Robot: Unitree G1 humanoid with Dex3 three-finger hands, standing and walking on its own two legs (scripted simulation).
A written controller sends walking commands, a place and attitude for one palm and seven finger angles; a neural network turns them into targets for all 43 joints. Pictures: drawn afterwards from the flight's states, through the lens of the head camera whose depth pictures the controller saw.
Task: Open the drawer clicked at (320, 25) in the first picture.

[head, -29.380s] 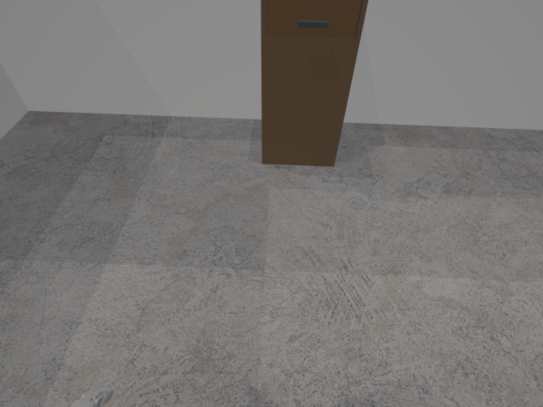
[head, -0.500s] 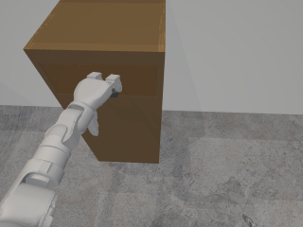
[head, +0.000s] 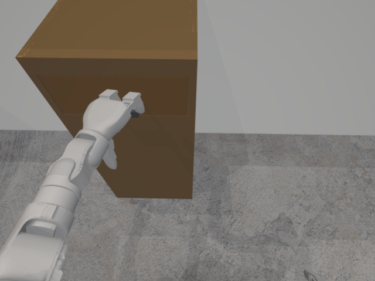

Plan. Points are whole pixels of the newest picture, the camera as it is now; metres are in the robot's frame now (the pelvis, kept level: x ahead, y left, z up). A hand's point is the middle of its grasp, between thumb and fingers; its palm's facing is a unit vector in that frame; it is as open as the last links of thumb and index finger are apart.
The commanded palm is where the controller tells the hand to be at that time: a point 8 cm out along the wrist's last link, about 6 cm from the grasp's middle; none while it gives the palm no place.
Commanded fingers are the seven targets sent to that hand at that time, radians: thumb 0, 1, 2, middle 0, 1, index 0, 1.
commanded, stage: lower the fingers behind the handle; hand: left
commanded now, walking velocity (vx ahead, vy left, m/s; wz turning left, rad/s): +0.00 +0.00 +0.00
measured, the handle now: (117, 105) +0.53 +0.21 +0.02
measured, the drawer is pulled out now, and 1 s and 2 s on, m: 0.00 0.00 0.00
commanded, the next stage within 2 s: lift the fingers back up to retry in 1.38 s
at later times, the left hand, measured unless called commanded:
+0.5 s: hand (105, 131) +0.43 +0.21 +0.04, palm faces -0.04 -0.04 -1.00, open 13.9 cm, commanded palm +0.42 +0.21 +0.09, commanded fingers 0.00 -0.50 0.30 -0.30 -1.20 -0.30 -1.20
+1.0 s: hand (109, 126) +0.44 +0.20 +0.04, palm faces -0.05 +0.04 -1.00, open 13.9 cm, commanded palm +0.42 +0.21 +0.05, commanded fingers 0.00 -0.50 0.30 -0.30 -1.20 -0.30 -1.20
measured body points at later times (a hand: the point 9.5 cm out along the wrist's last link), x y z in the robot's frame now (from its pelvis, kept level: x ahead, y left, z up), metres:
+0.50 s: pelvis -0.01 +0.00 -0.01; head +0.06 -0.01 +0.44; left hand +0.42 +0.21 +0.10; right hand +0.06 -0.28 -0.14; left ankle -0.02 +0.11 -0.72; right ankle -0.01 -0.13 -0.72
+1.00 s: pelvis -0.03 -0.01 -0.01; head +0.04 -0.03 +0.43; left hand +0.44 +0.20 +0.10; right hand +0.00 -0.28 -0.15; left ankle -0.02 +0.11 -0.72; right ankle -0.01 -0.13 -0.72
